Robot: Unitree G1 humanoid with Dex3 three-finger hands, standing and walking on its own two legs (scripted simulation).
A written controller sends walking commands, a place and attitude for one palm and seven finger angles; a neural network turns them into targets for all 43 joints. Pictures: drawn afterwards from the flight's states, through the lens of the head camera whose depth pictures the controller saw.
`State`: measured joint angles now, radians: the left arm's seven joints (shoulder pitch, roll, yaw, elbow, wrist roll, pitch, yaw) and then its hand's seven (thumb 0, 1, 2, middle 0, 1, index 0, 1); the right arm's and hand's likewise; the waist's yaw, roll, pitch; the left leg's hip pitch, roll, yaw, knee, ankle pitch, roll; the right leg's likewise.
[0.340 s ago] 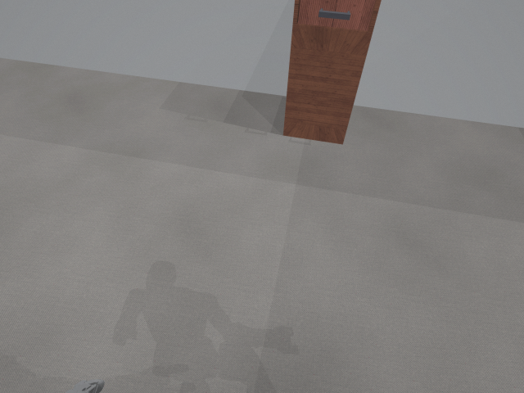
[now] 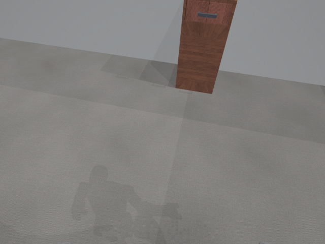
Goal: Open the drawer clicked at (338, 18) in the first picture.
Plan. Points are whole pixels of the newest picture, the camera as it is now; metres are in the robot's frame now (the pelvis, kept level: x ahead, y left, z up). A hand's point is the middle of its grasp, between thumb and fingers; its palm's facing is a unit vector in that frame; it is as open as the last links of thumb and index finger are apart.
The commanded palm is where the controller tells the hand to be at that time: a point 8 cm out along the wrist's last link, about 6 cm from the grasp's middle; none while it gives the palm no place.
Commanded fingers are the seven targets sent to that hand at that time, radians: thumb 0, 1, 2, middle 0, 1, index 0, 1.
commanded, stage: stand and wait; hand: left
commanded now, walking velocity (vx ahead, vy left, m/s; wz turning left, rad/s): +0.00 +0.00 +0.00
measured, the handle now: (207, 14) +1.64 -0.23 -0.03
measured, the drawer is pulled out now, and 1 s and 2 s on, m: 0.00 0.00 0.00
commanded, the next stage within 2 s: look at it before walking up in 0.52 s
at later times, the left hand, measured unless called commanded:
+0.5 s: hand out of the picture +0.06 +0.24 -0.15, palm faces -0.03 -0.94 -0.34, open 7.4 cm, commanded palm none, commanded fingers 0.00 0.90 0.90 -0.20 -0.30 -0.20 -0.30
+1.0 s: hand out of the picture +0.05 +0.24 -0.15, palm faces -0.03 -0.95 -0.32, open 7.4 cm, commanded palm none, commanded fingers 0.00 0.90 0.90 -0.20 -0.30 -0.20 -0.30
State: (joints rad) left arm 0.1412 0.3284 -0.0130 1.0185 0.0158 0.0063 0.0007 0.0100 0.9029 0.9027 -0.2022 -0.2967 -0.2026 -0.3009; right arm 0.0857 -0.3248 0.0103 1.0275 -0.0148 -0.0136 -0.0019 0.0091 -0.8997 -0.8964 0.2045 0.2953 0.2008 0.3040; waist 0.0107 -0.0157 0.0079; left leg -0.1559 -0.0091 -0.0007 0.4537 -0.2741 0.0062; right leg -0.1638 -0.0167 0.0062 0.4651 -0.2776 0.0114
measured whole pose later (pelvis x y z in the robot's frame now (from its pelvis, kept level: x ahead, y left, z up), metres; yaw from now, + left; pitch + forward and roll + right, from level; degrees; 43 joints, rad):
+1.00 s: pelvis -0.02 -0.01 +0.01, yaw +0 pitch -2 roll +0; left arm 0.15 0.34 -0.01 1.08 0.02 0.00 0.00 0.01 0.90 0.90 -0.20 -0.30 -0.20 -0.30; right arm 0.12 -0.34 0.01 1.11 -0.01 -0.01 0.00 0.01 -0.90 -0.90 0.20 0.30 0.20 0.30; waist 0.01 -0.01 0.02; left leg -0.14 0.01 0.00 0.38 -0.21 -0.01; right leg -0.15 0.00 0.01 0.39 -0.21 0.00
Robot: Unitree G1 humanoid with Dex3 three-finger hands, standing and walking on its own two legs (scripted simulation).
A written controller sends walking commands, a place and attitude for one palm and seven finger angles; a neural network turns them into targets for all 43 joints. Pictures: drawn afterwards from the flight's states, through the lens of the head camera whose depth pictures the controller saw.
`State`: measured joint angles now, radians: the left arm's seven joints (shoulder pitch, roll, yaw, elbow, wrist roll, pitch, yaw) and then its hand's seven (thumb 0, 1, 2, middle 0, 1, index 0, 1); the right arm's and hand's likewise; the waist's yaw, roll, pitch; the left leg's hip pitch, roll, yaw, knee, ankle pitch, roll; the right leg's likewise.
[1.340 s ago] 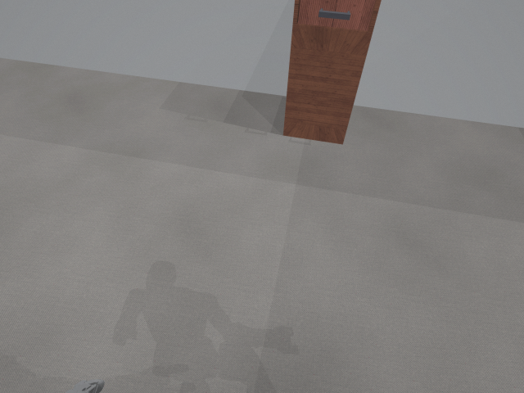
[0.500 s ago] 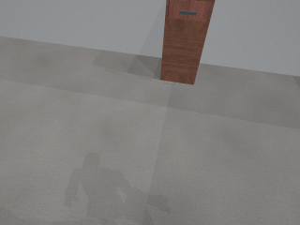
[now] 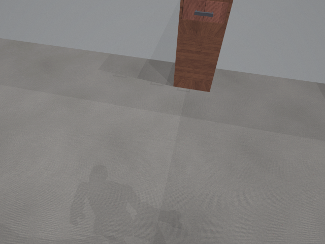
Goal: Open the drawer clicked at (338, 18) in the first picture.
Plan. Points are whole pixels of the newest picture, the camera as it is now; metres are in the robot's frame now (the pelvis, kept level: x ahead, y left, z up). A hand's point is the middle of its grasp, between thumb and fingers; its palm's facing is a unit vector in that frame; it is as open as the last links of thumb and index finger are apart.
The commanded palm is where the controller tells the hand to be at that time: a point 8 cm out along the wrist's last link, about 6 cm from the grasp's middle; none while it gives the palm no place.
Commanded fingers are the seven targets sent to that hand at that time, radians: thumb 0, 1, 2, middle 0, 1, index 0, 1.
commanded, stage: look at it before walking up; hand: left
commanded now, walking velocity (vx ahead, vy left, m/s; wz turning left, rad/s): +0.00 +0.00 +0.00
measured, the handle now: (204, 12) +1.66 -0.21 -0.04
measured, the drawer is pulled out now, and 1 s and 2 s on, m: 0.00 0.00 0.00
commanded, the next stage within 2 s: walk to a spot facing it in 0.10 s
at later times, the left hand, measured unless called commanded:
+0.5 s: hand out of the picture +0.04 +0.19 -0.18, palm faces -0.07 -0.97 -0.22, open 7.4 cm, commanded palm none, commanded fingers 0.00 0.90 0.90 -0.20 -0.30 -0.20 -0.30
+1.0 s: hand (101, 223) +0.22 +0.21 -0.20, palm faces -0.17 -0.97 -0.16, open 7.4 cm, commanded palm none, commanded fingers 0.00 0.90 0.90 -0.20 -0.30 -0.20 -0.30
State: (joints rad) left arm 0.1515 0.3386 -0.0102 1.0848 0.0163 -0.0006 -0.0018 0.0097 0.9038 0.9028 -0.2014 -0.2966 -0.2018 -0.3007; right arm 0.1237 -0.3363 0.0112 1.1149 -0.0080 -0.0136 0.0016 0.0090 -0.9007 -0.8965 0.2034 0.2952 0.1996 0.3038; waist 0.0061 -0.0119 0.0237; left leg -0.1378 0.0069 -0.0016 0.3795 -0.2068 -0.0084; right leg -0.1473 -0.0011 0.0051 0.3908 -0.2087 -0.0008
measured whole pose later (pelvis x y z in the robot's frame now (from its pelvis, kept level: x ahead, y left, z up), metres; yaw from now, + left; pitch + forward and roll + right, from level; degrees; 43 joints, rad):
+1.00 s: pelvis +0.22 +0.02 -0.02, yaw -15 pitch -1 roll +0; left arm 0.38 0.20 0.07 1.11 0.04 -0.01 0.00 0.01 0.91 0.90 -0.20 -0.30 -0.20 -0.30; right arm 0.17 -0.12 -0.02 0.99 -0.02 -0.09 -0.01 0.00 -0.90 -0.90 0.20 0.29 0.20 0.30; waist 0.04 -0.06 0.04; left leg -0.30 0.06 0.19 0.59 -0.28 0.04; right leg -0.40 -0.02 0.00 1.21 -0.37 -0.04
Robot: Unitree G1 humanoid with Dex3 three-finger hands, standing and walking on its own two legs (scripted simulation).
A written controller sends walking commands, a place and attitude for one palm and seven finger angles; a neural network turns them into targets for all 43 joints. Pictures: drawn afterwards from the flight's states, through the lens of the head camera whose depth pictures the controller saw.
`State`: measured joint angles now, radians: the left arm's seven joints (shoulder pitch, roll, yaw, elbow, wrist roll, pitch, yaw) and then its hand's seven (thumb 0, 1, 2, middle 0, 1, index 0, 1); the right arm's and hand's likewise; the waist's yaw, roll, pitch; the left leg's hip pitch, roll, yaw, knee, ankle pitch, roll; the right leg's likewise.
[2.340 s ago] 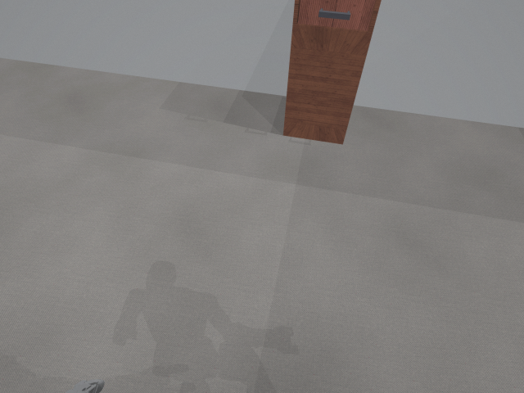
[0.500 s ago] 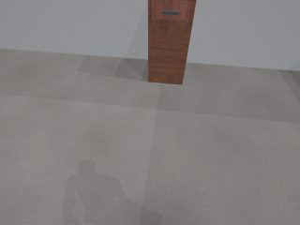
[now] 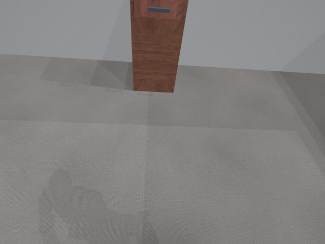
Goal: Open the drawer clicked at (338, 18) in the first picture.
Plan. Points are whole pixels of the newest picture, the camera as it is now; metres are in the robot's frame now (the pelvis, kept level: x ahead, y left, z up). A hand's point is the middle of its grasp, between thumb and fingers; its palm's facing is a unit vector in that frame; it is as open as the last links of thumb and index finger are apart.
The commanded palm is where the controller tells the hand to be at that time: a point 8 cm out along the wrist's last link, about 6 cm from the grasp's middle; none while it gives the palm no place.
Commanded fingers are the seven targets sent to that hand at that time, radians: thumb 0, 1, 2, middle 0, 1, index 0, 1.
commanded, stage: walk to a spot facing it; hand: left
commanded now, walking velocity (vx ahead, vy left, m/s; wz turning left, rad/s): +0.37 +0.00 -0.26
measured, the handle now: (158, 8) +1.45 +0.16 -0.02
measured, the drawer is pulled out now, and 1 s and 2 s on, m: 0.00 0.00 0.00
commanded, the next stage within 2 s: turn to face it in 1.18 s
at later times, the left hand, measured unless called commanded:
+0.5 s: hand (137, 176) +0.35 +0.11 -0.16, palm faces -0.16 -0.97 -0.17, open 7.4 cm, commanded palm none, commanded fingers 0.00 0.90 0.90 -0.20 -0.30 -0.20 -0.30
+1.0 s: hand (131, 141) +0.49 +0.16 -0.17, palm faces -0.12 -0.98 -0.14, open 7.4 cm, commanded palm none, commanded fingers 0.00 0.90 0.90 -0.20 -0.30 -0.20 -0.30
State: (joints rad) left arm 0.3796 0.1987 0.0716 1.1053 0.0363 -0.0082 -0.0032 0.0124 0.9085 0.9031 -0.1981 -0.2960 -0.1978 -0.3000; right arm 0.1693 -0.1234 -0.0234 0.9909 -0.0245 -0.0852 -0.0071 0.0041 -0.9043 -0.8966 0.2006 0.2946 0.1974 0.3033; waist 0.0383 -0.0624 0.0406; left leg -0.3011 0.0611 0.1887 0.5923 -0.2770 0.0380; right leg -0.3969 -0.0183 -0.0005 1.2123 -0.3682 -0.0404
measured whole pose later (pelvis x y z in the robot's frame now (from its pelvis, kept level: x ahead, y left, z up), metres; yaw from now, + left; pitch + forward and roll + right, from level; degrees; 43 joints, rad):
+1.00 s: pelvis +0.45 -0.02 +0.01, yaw -11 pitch +0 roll +0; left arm 0.29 0.18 0.07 1.08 0.04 0.00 -0.02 0.01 0.91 0.90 -0.20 -0.30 -0.20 -0.30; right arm 0.30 -0.13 -0.03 1.07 -0.03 -0.09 -0.02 0.01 -0.92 -0.90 0.20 0.29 0.20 0.30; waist 0.02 -0.04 0.02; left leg -0.14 0.07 0.26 0.41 -0.26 0.03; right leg -0.54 -0.10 -0.06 1.15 -0.24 0.00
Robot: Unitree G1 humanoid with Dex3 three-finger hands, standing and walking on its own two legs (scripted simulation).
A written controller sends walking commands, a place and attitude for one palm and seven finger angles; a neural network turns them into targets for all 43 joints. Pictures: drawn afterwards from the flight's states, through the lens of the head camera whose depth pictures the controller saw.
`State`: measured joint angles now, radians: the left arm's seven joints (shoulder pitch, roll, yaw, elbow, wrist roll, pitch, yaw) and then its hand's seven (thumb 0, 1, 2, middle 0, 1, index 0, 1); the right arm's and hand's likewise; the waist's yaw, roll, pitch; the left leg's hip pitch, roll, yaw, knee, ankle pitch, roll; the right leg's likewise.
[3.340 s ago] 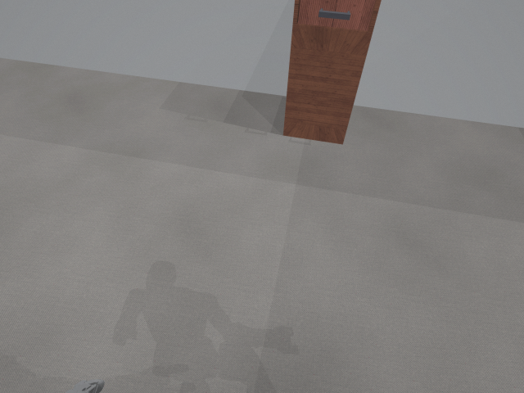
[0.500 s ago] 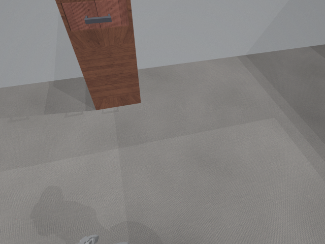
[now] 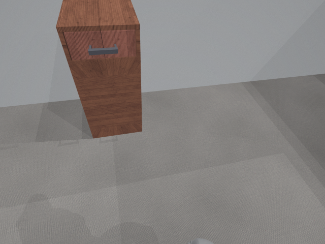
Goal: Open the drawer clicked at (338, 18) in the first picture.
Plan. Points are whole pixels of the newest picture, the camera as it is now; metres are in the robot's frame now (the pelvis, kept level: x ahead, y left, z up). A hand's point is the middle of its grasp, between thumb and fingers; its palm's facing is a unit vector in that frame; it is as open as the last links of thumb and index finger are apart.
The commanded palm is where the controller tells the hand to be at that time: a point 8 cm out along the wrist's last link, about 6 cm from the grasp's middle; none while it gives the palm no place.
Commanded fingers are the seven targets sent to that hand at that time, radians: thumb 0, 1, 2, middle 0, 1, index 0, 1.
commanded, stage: walk to a spot facing it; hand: left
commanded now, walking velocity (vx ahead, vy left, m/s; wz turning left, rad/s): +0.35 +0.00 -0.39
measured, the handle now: (103, 48) +0.95 +0.37 -0.03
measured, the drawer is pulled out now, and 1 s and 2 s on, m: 0.00 0.00 0.00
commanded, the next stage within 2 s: turn to face it in 0.18 s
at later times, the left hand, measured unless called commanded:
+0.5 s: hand (131, 192) +0.30 +0.12 -0.17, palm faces -0.02 -0.98 -0.22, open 7.2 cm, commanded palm none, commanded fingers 0.00 0.90 0.90 -0.20 -0.30 -0.20 -0.30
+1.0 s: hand (115, 194) +0.29 +0.17 -0.17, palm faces +0.20 -0.95 -0.25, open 7.4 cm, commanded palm none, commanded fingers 0.00 0.90 0.90 -0.20 -0.30 -0.20 -0.30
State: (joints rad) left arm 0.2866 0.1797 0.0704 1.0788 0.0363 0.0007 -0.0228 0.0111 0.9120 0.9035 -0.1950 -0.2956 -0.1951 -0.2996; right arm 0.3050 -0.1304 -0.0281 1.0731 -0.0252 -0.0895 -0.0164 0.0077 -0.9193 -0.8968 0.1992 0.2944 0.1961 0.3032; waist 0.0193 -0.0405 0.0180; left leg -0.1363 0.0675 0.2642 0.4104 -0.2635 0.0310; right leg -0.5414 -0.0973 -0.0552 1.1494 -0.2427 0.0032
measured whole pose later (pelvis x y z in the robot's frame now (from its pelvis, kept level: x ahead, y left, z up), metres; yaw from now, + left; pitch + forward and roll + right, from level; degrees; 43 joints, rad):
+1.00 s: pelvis +0.27 -0.04 +0.00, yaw +9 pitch +0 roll -1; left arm 0.22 0.22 0.07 1.00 0.02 0.05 0.02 0.01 0.91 0.90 -0.20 -0.30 -0.20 -0.30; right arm 0.17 -0.18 -0.04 0.97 -0.02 0.01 0.00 0.00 -0.91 -0.90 0.20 0.30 0.20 0.30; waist 0.00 0.00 0.05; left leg -0.30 0.01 0.09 0.46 -0.16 0.06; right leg -0.40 -0.08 -0.04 0.91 -0.45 0.07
